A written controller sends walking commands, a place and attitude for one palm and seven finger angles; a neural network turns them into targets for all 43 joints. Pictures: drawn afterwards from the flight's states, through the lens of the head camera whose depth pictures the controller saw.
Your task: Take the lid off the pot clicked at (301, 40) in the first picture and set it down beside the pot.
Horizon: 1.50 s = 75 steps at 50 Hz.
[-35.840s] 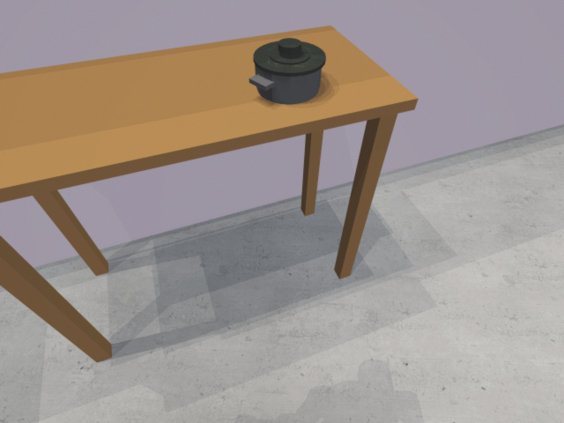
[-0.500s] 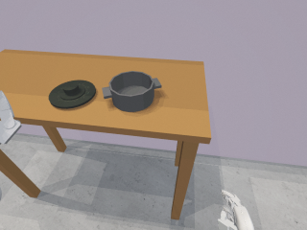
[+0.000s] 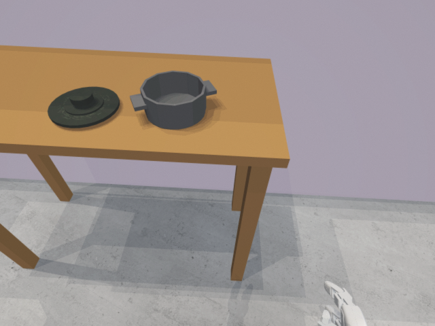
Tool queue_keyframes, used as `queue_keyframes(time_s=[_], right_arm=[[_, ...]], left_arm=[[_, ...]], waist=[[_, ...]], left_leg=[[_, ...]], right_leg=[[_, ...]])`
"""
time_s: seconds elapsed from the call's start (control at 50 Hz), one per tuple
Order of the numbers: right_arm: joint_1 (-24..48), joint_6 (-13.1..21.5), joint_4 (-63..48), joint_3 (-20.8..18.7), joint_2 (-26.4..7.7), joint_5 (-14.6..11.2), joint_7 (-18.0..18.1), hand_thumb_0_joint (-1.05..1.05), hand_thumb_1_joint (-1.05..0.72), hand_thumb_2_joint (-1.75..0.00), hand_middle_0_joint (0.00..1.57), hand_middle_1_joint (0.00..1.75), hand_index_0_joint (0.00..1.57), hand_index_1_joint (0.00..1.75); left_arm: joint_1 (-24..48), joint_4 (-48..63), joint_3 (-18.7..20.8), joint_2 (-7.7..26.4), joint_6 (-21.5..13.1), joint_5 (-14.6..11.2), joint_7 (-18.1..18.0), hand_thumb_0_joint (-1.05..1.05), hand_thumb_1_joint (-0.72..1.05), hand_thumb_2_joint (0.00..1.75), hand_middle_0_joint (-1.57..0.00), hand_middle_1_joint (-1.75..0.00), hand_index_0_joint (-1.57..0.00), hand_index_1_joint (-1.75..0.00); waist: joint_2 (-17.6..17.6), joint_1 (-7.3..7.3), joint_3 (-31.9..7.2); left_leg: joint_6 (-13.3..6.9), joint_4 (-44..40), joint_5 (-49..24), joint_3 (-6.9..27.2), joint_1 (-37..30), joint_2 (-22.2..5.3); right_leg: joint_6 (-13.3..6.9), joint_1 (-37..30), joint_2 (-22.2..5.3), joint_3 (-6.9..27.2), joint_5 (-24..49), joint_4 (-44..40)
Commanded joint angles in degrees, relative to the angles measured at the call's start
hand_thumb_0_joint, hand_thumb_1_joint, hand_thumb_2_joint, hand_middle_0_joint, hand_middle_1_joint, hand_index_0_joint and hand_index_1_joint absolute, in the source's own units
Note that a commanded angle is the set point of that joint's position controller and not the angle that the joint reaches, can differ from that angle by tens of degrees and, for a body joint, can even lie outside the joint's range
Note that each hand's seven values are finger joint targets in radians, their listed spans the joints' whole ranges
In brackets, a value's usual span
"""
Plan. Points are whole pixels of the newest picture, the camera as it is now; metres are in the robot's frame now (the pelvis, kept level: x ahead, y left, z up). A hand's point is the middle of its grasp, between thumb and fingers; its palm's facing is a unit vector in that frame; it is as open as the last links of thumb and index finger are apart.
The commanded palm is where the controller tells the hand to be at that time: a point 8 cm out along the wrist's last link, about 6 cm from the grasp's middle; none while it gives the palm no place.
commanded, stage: step back with the hand held close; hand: left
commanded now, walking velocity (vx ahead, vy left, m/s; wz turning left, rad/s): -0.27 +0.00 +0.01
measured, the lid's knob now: (81, 97) +0.58 +0.36 +0.11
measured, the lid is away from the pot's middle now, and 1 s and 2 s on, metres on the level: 0.22 0.22 0.22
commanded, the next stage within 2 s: stop stepping back and stand still in 0.58 s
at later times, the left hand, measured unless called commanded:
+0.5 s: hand out of the picture +0.11 +0.23 +0.28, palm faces +0.51 -0.76 -0.40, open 7.4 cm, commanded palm +0.04 +0.29 +0.29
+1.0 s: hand out of the picture -0.03 +0.25 +0.31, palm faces +0.57 -0.76 -0.31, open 7.4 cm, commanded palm -0.09 +0.30 +0.29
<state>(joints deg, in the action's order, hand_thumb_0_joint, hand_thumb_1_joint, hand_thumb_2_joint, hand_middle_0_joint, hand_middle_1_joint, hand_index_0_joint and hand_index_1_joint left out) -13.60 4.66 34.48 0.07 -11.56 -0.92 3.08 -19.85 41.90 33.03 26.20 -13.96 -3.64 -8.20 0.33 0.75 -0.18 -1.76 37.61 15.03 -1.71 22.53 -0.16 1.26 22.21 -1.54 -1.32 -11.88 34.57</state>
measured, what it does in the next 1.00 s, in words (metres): walks backwards: left foot, then right foot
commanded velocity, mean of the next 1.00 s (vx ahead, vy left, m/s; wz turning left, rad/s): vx -0.15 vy -0.01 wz -0.01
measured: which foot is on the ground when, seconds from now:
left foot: down 0.00-0.34, up 0.36-0.46, down 0.48-0.70, up 0.72-0.84, down 0.86-1.00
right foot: down 0.00-0.48, up 0.50-0.68, down 0.70-0.88, up 0.90-1.00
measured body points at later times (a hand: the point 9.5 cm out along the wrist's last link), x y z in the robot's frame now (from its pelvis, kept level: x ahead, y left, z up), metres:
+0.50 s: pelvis -0.08 +0.01 +0.00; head -0.08 +0.02 +0.45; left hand +0.07 +0.27 +0.30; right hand +0.07 -0.24 -0.08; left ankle -0.03 +0.12 -0.73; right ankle +0.00 -0.13 -0.72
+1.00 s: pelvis -0.22 +0.02 +0.01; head -0.24 +0.03 +0.46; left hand -0.07 +0.29 +0.32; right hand -0.08 -0.23 -0.07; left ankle -0.14 +0.13 -0.72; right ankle -0.20 -0.10 -0.70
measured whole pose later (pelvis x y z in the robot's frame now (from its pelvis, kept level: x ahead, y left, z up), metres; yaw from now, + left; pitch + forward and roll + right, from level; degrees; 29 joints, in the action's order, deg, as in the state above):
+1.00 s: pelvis -0.22 +0.02 +0.01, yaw +1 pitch -1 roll -2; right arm -16.9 5.4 35.5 -0.1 -11.1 -0.7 3.9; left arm -17.4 40.7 33.1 26.8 -13.4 -3.0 -8.9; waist 0.1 2.4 -2.8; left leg -0.9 34.1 13.8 1.4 21.8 -1.6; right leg 0.1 18.6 1.8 -2.3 -24.2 40.1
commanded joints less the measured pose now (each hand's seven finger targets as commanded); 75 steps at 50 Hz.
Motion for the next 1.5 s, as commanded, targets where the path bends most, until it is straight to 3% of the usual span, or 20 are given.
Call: queue_keyframes(time_s=[0.0,0.2,0.34,0.42,0.46,0.58,0.64,0.66,0.68,0.7,0.9,0.98,1.04,1.12,1.16,1.22,1.38,1.44,1.46,1.48], right_arm=[[4.25,3.56,-8.72,-3.26,-7.83,-0.25,0.85,0.00,-0.90,-0.90,0.20,0.30,0.20,0.30],[4.44,5.66,-9.42,-3.73,-8.24,0.40,1.31,0.00,-0.90,-0.90,0.20,0.30,0.20,0.30],[5.79,4.39,-6.85,-4.06,-6.42,0.03,-0.39,0.00,-0.90,-0.90,0.20,0.30,0.20,0.30],[4.57,3.82,-6.52,-2.71,-6.35,0.27,0.35,0.00,-0.90,-0.90,0.20,0.30,0.20,0.30],[5.69,5.21,-7.00,-4.06,-8.91,0.99,1.16,0.00,-0.90,-0.90,0.20,0.30,0.20,0.30],[3.58,8.48,-4.28,-5.59,-6.80,1.93,-0.92,0.00,-0.90,-0.90,0.20,0.30,0.20,0.30],[6.33,7.49,-5.59,-4.49,-6.75,1.12,-0.87,0.00,-0.90,-0.90,0.20,0.30,0.20,0.30],[6.98,4.19,3.42,-6.37,-18.63,-1.64,-0.03,0.00,-0.90,-0.90,0.20,0.30,0.20,0.30],[10.04,4.16,-10.63,-5.57,-5.01,-3.46,-1.32,0.00,-0.90,-0.90,0.20,0.30,0.20,0.30],[6.38,5.27,-8.24,-2.98,-5.18,-0.23,0.62,0.00,-0.90,-0.90,0.20,0.30,0.20,0.30],[5.15,4.39,-8.66,-2.49,-7.43,0.33,1.77,0.00,-0.90,-0.90,0.20,0.30,0.20,0.30],[5.65,3.06,-8.80,-2.70,-7.18,0.01,0.87,0.00,-0.90,-0.90,0.20,0.30,0.20,0.30],[5.09,1.46,-7.64,-2.83,-7.09,1.16,0.24,0.00,-0.90,-0.90,0.20,0.30,0.20,0.30],[6.16,1.30,-7.78,-2.49,-6.13,0.66,0.72,0.00,-0.90,-0.90,0.20,0.30,0.20,0.30],[6.93,2.04,-7.36,-1.58,-6.45,0.96,2.15,0.00,-0.90,-0.90,0.20,0.30,0.20,0.30],[5.24,3.57,-8.22,-2.40,-7.85,1.21,2.14,0.00,-0.90,-0.90,0.20,0.30,0.20,0.30],[7.34,2.18,-8.84,-2.14,-6.76,0.60,0.37,0.00,-0.90,-0.90,0.20,0.30,0.20,0.30],[6.35,0.96,-8.08,-2.02,-5.82,0.72,0.32,0.00,-0.90,-0.90,0.20,0.30,0.20,0.30],[5.11,1.70,-0.69,-4.60,-13.15,0.13,-3.32,0.00,-0.90,-0.90,0.20,0.30,0.20,0.30],[1.38,0.31,0.90,-4.67,-8.13,-1.41,-3.72,0.00,-0.90,-0.90,0.20,0.30,0.20,0.30]], left_arm=[[5.20,7.10,4.80,11.08,-2.59,0.29,-1.51,0.00,0.90,0.90,-0.20,-0.30,-0.20,-0.30],[5.22,8.56,6.31,10.65,-3.87,0.16,-2.56,0.00,0.90,0.90,-0.20,-0.30,-0.20,-0.30],[3.47,8.63,6.67,13.20,-3.05,0.44,-1.98,0.00,0.90,0.90,-0.20,-0.30,-0.20,-0.30],[1.85,9.56,5.11,11.31,-3.60,0.19,-1.66,0.00,0.90,0.90,-0.20,-0.30,-0.20,-0.30],[2.95,12.86,6.30,11.89,-5.35,-0.50,-2.16,0.00,0.90,0.90,-0.20,-0.30,-0.20,-0.30],[3.13,12.24,7.33,10.82,-4.93,-1.70,-1.56,0.00,0.90,0.90,-0.20,-0.30,-0.20,-0.30],[3.83,11.56,5.85,11.11,-3.90,-0.96,-0.80,0.00,0.90,0.90,-0.20,-0.30,-0.20,-0.30],[-8.42,-41.47,-24.92,-4.60,11.12,1.85,7.51,0.00,0.90,0.90,-0.20,-0.30,-0.20,-0.30],[21.59,27.23,2.91,15.28,1.81,-1.08,2.17,0.00,0.90,0.90,-0.20,-0.30,-0.20,-0.30],[12.54,15.42,11.60,22.30,-1.57,-1.03,-0.07,0.00,0.90,0.90,-0.20,-0.30,-0.20,-0.30],[8.86,6.12,4.87,9.62,-1.48,0.53,-1.75,0.00,0.90,0.90,-0.20,-0.30,-0.20,-0.30],[5.55,2.96,2.63,9.51,0.12,1.23,-0.89,0.00,0.90,0.90,-0.20,-0.30,-0.20,-0.30],[6.97,5.75,3.31,11.93,-0.13,0.60,-0.21,0.00,0.90,0.90,-0.20,-0.30,-0.20,-0.30],[6.43,8.17,2.59,10.64,-0.01,0.66,-0.32,0.00,0.90,0.90,-0.20,-0.30,-0.20,-0.30],[8.62,8.97,1.38,9.94,-0.64,0.88,-0.93,0.00,0.90,0.90,-0.20,-0.30,-0.20,-0.30],[10.46,11.40,3.64,11.71,-1.03,0.94,-1.88,0.00,0.90,0.90,-0.20,-0.30,-0.20,-0.30],[4.14,9.57,3.09,10.82,1.51,0.64,-1.26,0.00,0.90,0.90,-0.20,-0.30,-0.20,-0.30],[3.31,8.87,6.63,14.79,1.61,0.14,-1.38,0.00,0.90,0.90,-0.20,-0.30,-0.20,-0.30],[-3.20,-40.36,-21.60,-7.33,12.48,5.51,5.33,0.00,0.90,0.90,-0.20,-0.30,-0.20,-0.30],[0.02,-41.34,-24.85,-6.42,15.00,5.73,6.81,0.00,0.90,0.90,-0.20,-0.30,-0.20,-0.30]], waist=[[-3.48,0.94,-3.19],[10.44,0.75,-4.91],[-9.64,-0.20,-7.87],[-3.23,1.44,-5.49],[14.70,0.90,-6.29],[12.63,0.14,-11.65],[9.74,-0.59,-10.21],[2.37,3.06,-10.76],[-11.93,-1.21,-13.33],[-15.73,-0.78,-4.89],[18.05,1.51,0.31],[7.95,0.84,-3.11],[-7.69,0.58,-2.36],[-10.07,1.05,-1.61],[-0.46,1.90,0.74],[19.91,1.46,-1.63],[12.25,0.23,-3.31],[-9.82,-0.32,-2.25],[-2.19,1.82,-6.43],[-4.89,3.60,-8.62]], left_leg=[[-0.12,-3.33,14.45,5.37,-0.19,-3.03],[-5.20,-22.31,18.69,15.69,14.35,-15.32],[1.78,19.51,11.24,3.69,-1.10,-0.34],[0.88,-7.30,1.84,3.61,-6.36,-3.14],[-4.66,-17.28,-12.98,16.39,-0.66,-16.79],[-5.88,-12.55,-32.36,11.96,-8.26,-17.58],[-1.79,-10.22,-8.05,9.33,1.20,-13.99],[1.12,19.77,-17.86,5.78,5.79,-7.66],[4.10,24.15,19.44,4.62,-1.61,0.17],[2.17,28.86,17.32,2.87,1.18,-0.79],[-3.17,-31.13,34.45,19.98,13.49,-13.71],[-1.30,-18.98,25.68,9.92,8.21,-7.56],[1.51,14.12,10.30,0.04,6.00,0.45],[0.14,8.07,11.43,1.37,-6.21,-3.70],[-0.49,-8.02,11.01,-0.22,-13.37,-3.09],[-8.44,-27.66,26.84,23.95,-4.19,-18.11],[-1.74,-22.34,28.58,7.94,10.86,-11.47],[1.48,18.76,11.68,-0.22,14.62,0.01],[2.65,28.65,14.14,0.47,20.28,-8.67],[3.18,24.78,19.88,2.59,8.81,-7.54]], right_leg=[[-4.78,3.17,-8.75,10.42,-13.00,-15.96],[-0.69,-8.72,2.83,1.88,-10.48,12.51],[-10.97,3.39,-18.48,19.59,1.36,-20.84],[-5.30,0.89,-10.22,8.28,13.18,-8.80],[-0.19,-0.34,0.88,1.91,1.37,10.08],[-0.20,1.86,3.35,3.20,-16.73,14.93],[-1.01,-11.32,0.38,1.46,-0.89,-5.73],[-3.98,-4.31,-15.44,11.83,31.21,-3.13],[-8.02,1.89,-19.86,21.82,9.73,-19.24],[-9.79,8.24,-19.65,16.91,-6.93,-23.94],[-0.44,-8.80,4.79,-0.61,-12.88,14.60],[-3.30,-15.48,2.38,-2.40,-14.27,-6.44],[-12.37,-5.90,-15.84,23.36,-25.50,-25.74],[-9.86,4.95,-13.53,13.81,-26.45,-22.43],[-7.25,8.33,-8.32,7.30,-28.13,-14.61],[-1.57,5.91,6.03,-2.72,-20.40,27.56],[-2.88,-19.62,3.91,-7.80,-14.54,-1.13],[-13.93,-14.20,-18.48,29.91,-17.88,-26.30],[-12.63,-17.41,-25.86,10.63,26.49,-9.89],[-12.00,-5.13,-19.64,11.36,7.45,-9.38]])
